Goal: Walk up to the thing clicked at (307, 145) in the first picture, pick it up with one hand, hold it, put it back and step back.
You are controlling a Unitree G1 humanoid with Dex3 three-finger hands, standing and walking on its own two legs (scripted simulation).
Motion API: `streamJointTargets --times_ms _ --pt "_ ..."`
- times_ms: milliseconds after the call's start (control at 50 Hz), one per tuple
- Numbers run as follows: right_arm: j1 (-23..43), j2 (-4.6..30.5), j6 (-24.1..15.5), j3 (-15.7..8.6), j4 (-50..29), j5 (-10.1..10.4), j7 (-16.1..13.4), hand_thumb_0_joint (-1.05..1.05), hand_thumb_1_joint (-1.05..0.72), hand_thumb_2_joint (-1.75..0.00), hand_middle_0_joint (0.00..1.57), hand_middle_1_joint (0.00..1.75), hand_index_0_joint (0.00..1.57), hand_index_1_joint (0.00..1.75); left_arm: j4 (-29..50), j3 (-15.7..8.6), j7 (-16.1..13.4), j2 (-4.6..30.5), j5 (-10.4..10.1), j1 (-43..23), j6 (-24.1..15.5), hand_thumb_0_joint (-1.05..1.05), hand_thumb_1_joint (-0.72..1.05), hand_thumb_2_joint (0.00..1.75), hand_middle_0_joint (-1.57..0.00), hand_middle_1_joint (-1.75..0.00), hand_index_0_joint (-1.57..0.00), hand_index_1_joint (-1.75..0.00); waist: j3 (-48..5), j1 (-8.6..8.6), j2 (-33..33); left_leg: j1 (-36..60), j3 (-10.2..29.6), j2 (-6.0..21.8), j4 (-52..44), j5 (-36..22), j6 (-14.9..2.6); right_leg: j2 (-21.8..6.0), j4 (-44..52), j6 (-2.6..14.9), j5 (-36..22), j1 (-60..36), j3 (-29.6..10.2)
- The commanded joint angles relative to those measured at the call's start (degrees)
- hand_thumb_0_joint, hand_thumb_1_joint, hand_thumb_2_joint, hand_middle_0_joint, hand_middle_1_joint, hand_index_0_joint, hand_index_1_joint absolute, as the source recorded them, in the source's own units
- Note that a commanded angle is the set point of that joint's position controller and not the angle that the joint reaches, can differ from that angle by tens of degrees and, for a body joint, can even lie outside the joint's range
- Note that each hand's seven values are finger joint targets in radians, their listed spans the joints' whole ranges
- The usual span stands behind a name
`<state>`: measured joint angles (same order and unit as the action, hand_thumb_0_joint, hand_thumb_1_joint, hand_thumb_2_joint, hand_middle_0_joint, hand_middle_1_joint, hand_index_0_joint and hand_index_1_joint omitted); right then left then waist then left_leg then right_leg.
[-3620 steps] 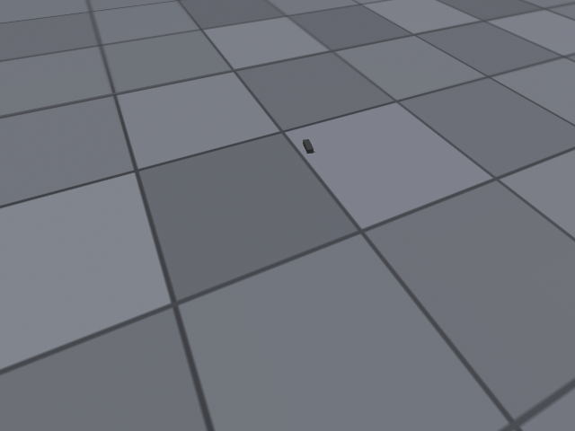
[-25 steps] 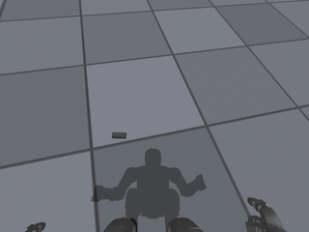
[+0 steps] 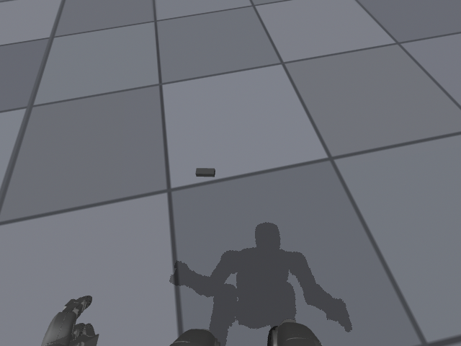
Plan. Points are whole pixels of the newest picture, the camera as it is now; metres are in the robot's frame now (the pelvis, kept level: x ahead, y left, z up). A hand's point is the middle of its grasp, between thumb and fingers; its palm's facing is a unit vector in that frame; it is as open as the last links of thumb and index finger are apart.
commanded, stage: step back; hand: left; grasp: from above
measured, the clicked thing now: (205, 172) +0.94 +0.19 -0.74
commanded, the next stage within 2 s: stand in 1.42 s
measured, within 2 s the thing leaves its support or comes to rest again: neither
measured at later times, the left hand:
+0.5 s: hand out of the picture -0.13 +0.33 -0.15, palm faces -0.08 -0.91 -0.41, open 7.3 cm
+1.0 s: hand out of the picture -0.03 +0.32 -0.14, palm faces -0.11 -0.93 -0.36, open 7.3 cm
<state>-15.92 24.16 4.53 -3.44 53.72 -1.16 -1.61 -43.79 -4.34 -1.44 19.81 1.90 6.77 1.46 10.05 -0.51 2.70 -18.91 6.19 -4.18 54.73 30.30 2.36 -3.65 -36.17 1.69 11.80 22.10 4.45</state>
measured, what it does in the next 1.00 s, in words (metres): walks backwards: left foot, then right foot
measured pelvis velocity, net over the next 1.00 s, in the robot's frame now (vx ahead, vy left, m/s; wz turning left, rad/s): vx -0.15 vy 0.05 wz -0.10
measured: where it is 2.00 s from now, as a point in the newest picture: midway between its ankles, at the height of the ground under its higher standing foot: outside the picture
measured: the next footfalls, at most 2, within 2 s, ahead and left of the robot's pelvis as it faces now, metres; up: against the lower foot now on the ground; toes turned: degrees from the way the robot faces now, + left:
left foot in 0.10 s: -0.09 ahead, +0.15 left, +0.00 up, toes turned -3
right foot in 0.48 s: -0.18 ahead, -0.08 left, +0.00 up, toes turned -5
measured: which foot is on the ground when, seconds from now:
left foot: up 0.00-0.08, down 0.10-1.00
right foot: down 0.00-0.14, up 0.16-0.46, down 0.48-0.78, up 0.80-1.00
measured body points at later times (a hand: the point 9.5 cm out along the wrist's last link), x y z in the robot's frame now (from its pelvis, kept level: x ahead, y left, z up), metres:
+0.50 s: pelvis -0.16 +0.05 +0.00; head -0.12 +0.05 +0.45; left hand -0.13 +0.37 -0.12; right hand -0.04 -0.27 -0.11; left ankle -0.07 +0.13 -0.72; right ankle -0.22 -0.07 -0.73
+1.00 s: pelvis -0.15 +0.05 +0.01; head -0.13 +0.06 +0.46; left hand -0.02 +0.36 -0.11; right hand -0.15 -0.27 -0.10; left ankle -0.14 +0.18 -0.72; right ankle -0.13 -0.09 -0.70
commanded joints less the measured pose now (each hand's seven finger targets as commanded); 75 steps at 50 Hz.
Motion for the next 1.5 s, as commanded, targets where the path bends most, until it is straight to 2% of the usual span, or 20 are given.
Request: streamJointTargets --times_ms 0,80,140,220,380,460,520,540,600,720,760,800,860,1020,1060,1100,1220,1280,1320,1480 --pt "-2.6 9.3 -1.9 -2.4 -4.7 -0.4 0.2 0.0 -0.9 -0.9 0.2 0.3 0.2 0.3 3.1 -4.6 -1.6 16.7 -0.2 0.8 0.1 0.0 0.9 0.9 -0.2 -0.3 -0.2 -0.3 -15.4 2.24 -14.2 -1.0 -3.5 3.2 -10.9 -0.9 -1.88 -15.1 9.2 8.88 -15.3 -16.2 -16.7" --pt "-9.5 10.7 -0.7 -3.6 -1.8 -1.2 2.1 0.0 -0.9 -0.9 0.2 0.3 0.2 0.3 3.3 -3.3 -1.4 16.6 -0.6 -3.7 0.8 0.0 0.9 0.9 -0.2 -0.3 -0.2 -0.3 -13.3 -3.23 -8.5 11.7 -4.0 4.2 -23.9 -9.4 -6.57 -9.5 5.6 2.16 11.4 2.1 -12.1" --pt "6.0 19.4 -1.0 -4.9 -7.6 -2.1 2.3 0.0 -0.9 -0.9 0.2 0.3 0.2 0.3 2.0 -4.4 -1.9 16.7 -0.7 -7.0 0.6 0.0 0.9 0.9 -0.2 -0.3 -0.2 -0.3 -2.5 -3.18 14.5 -17.9 29.7 27.2 -46.3 5.6 -20.58 7.1 -33.4 -1.44 24.9 2.9 -9.4" --pt "13.7 11.4 -2.2 -2.3 -9.6 -2.8 0.9 0.0 -0.9 -0.9 0.2 0.3 0.2 0.3 -3.3 -4.1 -1.0 14.1 -2.2 3.4 1.4 0.0 0.9 0.9 -0.2 -0.3 -0.2 -0.3 -2.2 3.6 2.6 -10.8 7.7 15.3 -38.6 -11.7 -10.56 10.3 -42.0 -0.53 12.3 6.7 -14.4" --pt "3.9 12.0 -3.2 -4.2 -7.2 -1.6 1.9 0.0 -0.9 -0.9 0.2 0.3 0.2 0.3 -4.0 -1.5 0.1 12.4 -0.4 5.1 -2.4 0.0 0.9 0.9 -0.2 -0.3 -0.2 -0.3 -15.8 -3.21 8.7 20.7 8.7 18.3 -33.4 -1.2 -15.21 4.7 -3.5 -3.53 21.6 3.9 -6.1" --pt "9.0 11.5 -2.1 -4.2 -8.1 -1.3 2.2 0.0 -0.9 -0.9 0.2 0.3 0.2 0.3 -10.4 -2.0 0.3 12.8 0.3 14.1 -3.7 0.0 0.9 0.9 -0.2 -0.3 -0.2 -0.3 -13.0 1.7 4.6 4.6 2.9 15.7 -29.2 -0.2 -10.66 6.0 18.6 0.72 8.0 -15.1 -4.2" --pt "15.2 7.7 -3.1 -3.2 -9.2 -0.8 2.0 0.0 -0.9 -0.9 0.2 0.3 0.2 0.3 -8.1 -3.9 0.3 21.7 1.7 8.4 -3.4 0.0 0.9 0.9 -0.2 -0.3 -0.2 -0.3 -2.4 4.58 -15.4 -9.8 -2.0 5.6 -8.1 -0.1 -1.29 -16.4 25.6 12.39 42.4 0.3 -38.2" --pt "13.4 10.3 -3.3 -4.3 -8.0 -0.8 2.0 0.0 -0.9 -0.9 0.2 0.3 0.2 0.3 -5.7 -3.6 0.3 21.5 1.6 1.7 -3.6 0.0 0.9 0.9 -0.2 -0.3 -0.2 -0.3 1.9 1.53 -15.6 -1.4 1.7 7.7 -2.3 -3.9 -1.47 -18.2 26.8 12.92 46.1 12.3 -38.0" --pt "10.5 7.7 -4.5 -3.3 -5.1 -0.1 3.0 0.0 -0.9 -0.9 0.2 0.3 0.2 0.3 -5.7 -2.2 0.1 15.1 1.0 1.4 -4.8 0.0 0.9 0.9 -0.2 -0.3 -0.2 -0.3 -0.2 0.36 -10.1 -4.3 -2.6 4.2 -8.2 -7.9 -1.95 -8.2 22.1 8.01 19.7 -1.3 -20.7" --pt "4.1 7.2 -7.9 -3.3 -2.1 -0.1 1.8 0.0 -0.9 -0.9 0.2 0.3 0.2 0.3 -6.4 -2.5 1.7 14.9 0.5 7.4 -2.7 0.0 0.9 0.9 -0.2 -0.3 -0.2 -0.3 -9.1 1.13 -9.4 10.9 -8.0 2.1 -33.9 -15.7 -1.47 -4.4 2.4 4.44 -3.6 -10.1 -9.5" --pt "-2.2 15.3 -8.9 -5.9 -1.0 -1.4 0.8 0.0 -0.9 -0.9 0.2 0.3 0.2 0.3 -4.7 -0.9 2.0 8.3 -0.3 7.5 -2.2 0.0 0.9 0.9 -0.2 -0.3 -0.2 -0.3 -12.3 -0.53 9.0 26.3 24.5 22.3 -39.9 -9.4 -9.36 5.5 -18.4 0.06 16.6 13.6 -2.4" --pt "-0.6 17.9 -8.7 -6.6 -1.5 -0.4 0.9 0.0 -0.9 -0.9 0.2 0.3 0.2 0.3 -4.9 -2.7 1.4 16.2 0.2 2.2 -1.8 0.0 0.9 0.9 -0.2 -0.3 -0.2 -0.3 -7.4 -1.58 2.5 13.0 29.4 27.9 -41.8 -0.2 -18.22 -0.3 -21.4 0.86 20.9 10.8 -10.2" --pt "3.3 12.7 -9.5 -4.6 -2.9 -1.1 0.7 0.0 -0.9 -0.9 0.2 0.3 0.2 0.3 -6.0 -2.7 2.5 14.0 -0.4 5.2 -2.0 0.0 0.9 0.9 -0.2 -0.3 -0.2 -0.3 -5.1 1.77 2.8 11.0 12.7 19.1 -38.1 -11.4 -12.57 -1.8 -17.6 0.95 14.3 8.9 -9.8" --pt "7.7 9.1 -6.8 -2.0 -4.4 0.1 0.6 0.0 -0.9 -0.9 0.2 0.3 0.2 0.3 -9.6 -2.9 1.9 12.5 -0.5 6.5 -2.4 0.0 0.9 0.9 -0.2 -0.3 -0.2 -0.3 -10.2 4.2 4.5 -7.3 -0.2 11.6 -23.6 -18.5 -7.46 3.9 7.2 -0.64 -1.2 -19.1 -2.1" --pt "4.4 4.2 -6.4 -0.2 -4.7 0.9 0.2 0.0 -0.9 -0.9 0.2 0.3 0.2 0.3 -8.8 -3.9 1.1 17.9 0.5 6.0 -3.1 0.0 0.9 0.9 -0.2 -0.3 -0.2 -0.3 -12.9 3.79 -11.2 -12.4 -1.9 3.1 -10.1 -7.9 -3.18 -9.1 15.7 2.79 0.4 -20.9 -22.1" --pt "0.4 8.7 -5.4 -1.7 -1.0 0.4 -0.6 0.0 -0.9 -0.9 0.2 0.3 0.2 0.3 -5.7 -3.6 1.3 20.6 0.1 -5.0 -2.9 0.0 0.9 0.9 -0.2 -0.3 -0.2 -0.3 -10.7 0.79 -12.6 -0.4 -1.9 5.0 -2.1 4.0 -1.84 -18.7 20.3 11.85 16.3 -1.2 -30.8" --pt "-0.6 7.5 -6.1 -0.8 3.1 0.3 0.3 0.0 -0.9 -0.9 0.2 0.3 0.2 0.3 -7.6 -2.3 1.3 16.7 -0.7 -6.6 -2.9 0.0 0.9 0.9 -0.2 -0.3 -0.2 -0.3 -10.6 0.11 -12.6 3.6 -6.5 4.6 -20.2 -8.4 -2.75 -9.6 10.9 6.11 1.3 -4.6 -15.2" --pt "0.6 9.6 -7.3 -1.4 3.7 -0.8 -0.3 0.0 -0.9 -0.9 0.2 0.3 0.2 0.3 -7.6 -0.8 1.4 12.5 -1.6 -6.6 -2.5 0.0 0.9 0.9 -0.2 -0.3 -0.2 -0.3 -14.0 0.02 -6.2 10.2 3.5 11.8 -31.1 -28.7 -5.08 -5.4 1.8 1.53 -10.5 -4.5 -9.9" --pt "9.3 12.8 -7.3 -1.5 2.6 -0.3 0.1 0.0 -0.9 -0.9 0.2 0.3 0.2 0.3 -10.0 -0.8 1.2 12.7 -2.3 -6.2 -2.2 0.0 0.9 0.9 -0.2 -0.3 -0.2 -0.3 -10.9 2.84 0.3 1.3 7.1 15.7 -30.2 -28.8 -8.8 -0.1 3.2 -0.57 1.6 -10.1 -5.3" --pt "11.1 8.5 -7.5 0.1 4.8 0.8 0.6 0.0 -0.9 -0.9 0.2 0.3 0.2 0.3 -14.4 1.3 1.2 11.2 -2.0 -5.0 -3.2 0.0 0.9 0.9 -0.2 -0.3 -0.2 -0.3 -16.1 1.07 0.7 11.9 -0.3 11.5 -31.8 -38.8 -3.59 -3.5 10.0 0.25 -18.2 -17.7 -7.3"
